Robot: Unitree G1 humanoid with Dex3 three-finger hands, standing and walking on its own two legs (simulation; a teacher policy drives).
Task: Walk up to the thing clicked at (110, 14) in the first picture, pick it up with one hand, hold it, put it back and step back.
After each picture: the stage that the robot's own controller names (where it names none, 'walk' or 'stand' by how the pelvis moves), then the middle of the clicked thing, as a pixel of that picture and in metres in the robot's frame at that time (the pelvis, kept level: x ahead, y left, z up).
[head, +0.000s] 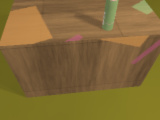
stand; (110, 10) +0.88 -0.15 -0.01
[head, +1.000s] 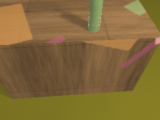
walk; (95, 10) +0.81 -0.04 +0.01
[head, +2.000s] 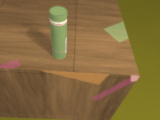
walk; (59, 35) +0.58 +0.15 +0.02
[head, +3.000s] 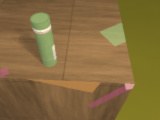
stand; (45, 42) +0.53 +0.19 +0.02
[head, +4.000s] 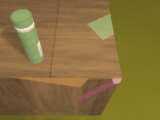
walk; (29, 40) +0.52 +0.22 -0.01
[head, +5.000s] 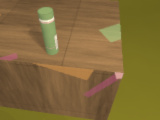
stand; (49, 33) +0.67 +0.20 +0.00
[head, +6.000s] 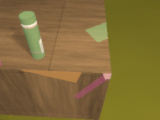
stand; (33, 37) +0.63 +0.26 -0.01
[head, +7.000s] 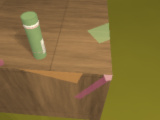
stand; (35, 37) +0.63 +0.25 -0.02
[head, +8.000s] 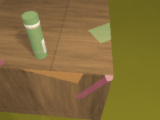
stand; (36, 37) +0.63 +0.25 -0.02
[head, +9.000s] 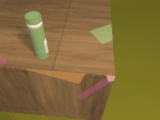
stand; (38, 37) +0.63 +0.24 -0.02
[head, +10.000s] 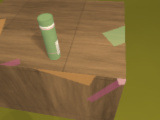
rise first; (50, 38) +0.63 +0.22 -0.01
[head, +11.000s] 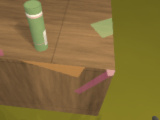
go down; (37, 28) +0.66 +0.20 +0.00
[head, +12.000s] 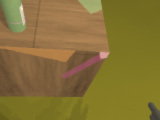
go down; (11, 2) +0.63 +0.22 +0.06
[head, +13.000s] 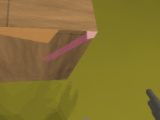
close in; out of the picture +0.65 +0.24 +0.09
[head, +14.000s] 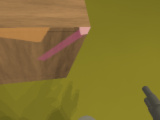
close; out of the picture +0.65 +0.24 +0.11
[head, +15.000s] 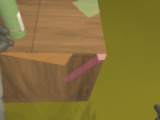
lift; (8, 10) +0.63 +0.23 +0.06
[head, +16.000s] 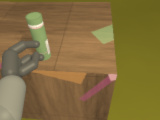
close; (39, 38) +0.65 +0.23 +0.02
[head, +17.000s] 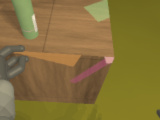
hold; (24, 12) +0.65 +0.22 +0.05
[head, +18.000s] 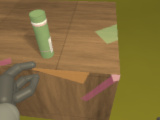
stand; (42, 36) +0.65 +0.22 +0.03
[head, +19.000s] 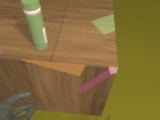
stand; (36, 25) +0.65 +0.22 +0.04
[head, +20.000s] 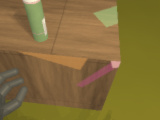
go down; (35, 16) +0.65 +0.22 +0.06
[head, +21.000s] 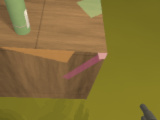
go down; (16, 7) +0.66 +0.21 +0.04
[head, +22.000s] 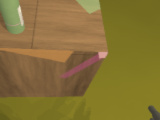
close in; (8, 3) +0.63 +0.22 +0.05
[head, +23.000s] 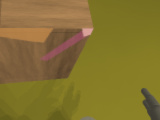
close; out of the picture +0.66 +0.24 +0.10
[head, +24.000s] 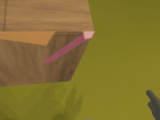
lift; out of the picture +0.66 +0.24 +0.10
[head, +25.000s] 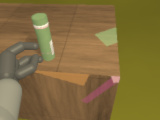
lift; (44, 38) +0.65 +0.22 +0.02
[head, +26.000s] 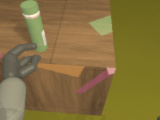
stand; (35, 28) +0.65 +0.22 +0.02
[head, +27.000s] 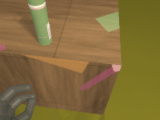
hold; (40, 20) +0.66 +0.21 +0.05
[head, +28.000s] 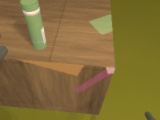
go down; (35, 26) +0.65 +0.21 +0.02
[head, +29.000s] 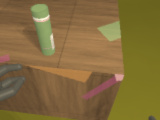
stand; (44, 32) +0.63 +0.20 +0.03
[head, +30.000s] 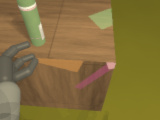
stand; (32, 21) +0.65 +0.22 +0.04
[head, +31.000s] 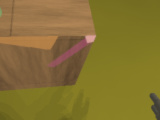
hold; out of the picture +0.66 +0.23 +0.09
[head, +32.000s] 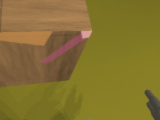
hold; out of the picture +0.65 +0.24 +0.10
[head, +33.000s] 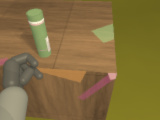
crouch; (40, 35) +0.66 +0.22 +0.03
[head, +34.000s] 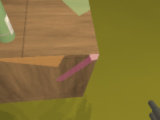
crouch; out of the picture +0.62 +0.24 +0.04
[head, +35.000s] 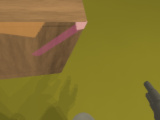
lower; out of the picture +0.66 +0.25 +0.11
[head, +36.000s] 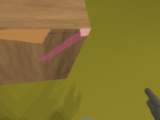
lower; out of the picture +0.66 +0.24 +0.10
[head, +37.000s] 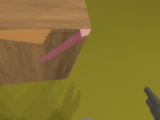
lower; out of the picture +0.65 +0.24 +0.10
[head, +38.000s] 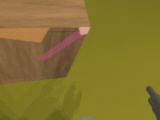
loosen; out of the picture +0.66 +0.24 +0.10
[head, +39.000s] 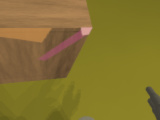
withdraw; out of the picture +0.65 +0.24 +0.10
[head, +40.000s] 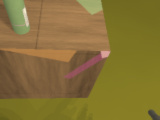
sink last; (14, 5) +0.64 +0.22 +0.06
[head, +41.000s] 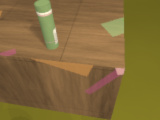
stand; (47, 26) +0.67 +0.23 +0.04
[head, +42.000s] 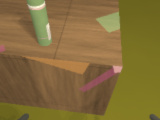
stand; (40, 21) +0.65 +0.22 +0.05
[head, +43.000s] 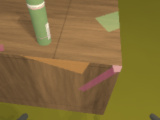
stand; (39, 20) +0.65 +0.22 +0.05
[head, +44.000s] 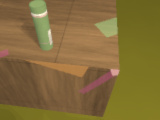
stand; (42, 27) +0.65 +0.22 +0.01
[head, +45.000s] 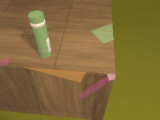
stand; (41, 36) +0.65 +0.23 -0.02
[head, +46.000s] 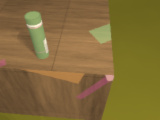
stand; (38, 37) +0.64 +0.24 -0.02
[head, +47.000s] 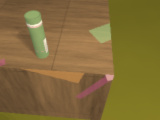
stand; (38, 36) +0.64 +0.24 -0.02
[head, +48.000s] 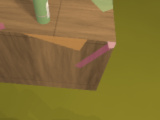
walk; out of the picture +0.75 +0.20 +0.01
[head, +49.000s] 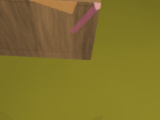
walk; out of the picture +1.05 +0.32 +0.01
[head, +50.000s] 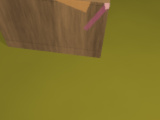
stand; out of the picture +1.31 +0.20 +0.00
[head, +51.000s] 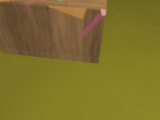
stand; out of the picture +1.26 +0.22 -0.02
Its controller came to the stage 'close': yes
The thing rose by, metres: 0.00
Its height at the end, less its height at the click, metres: +0.00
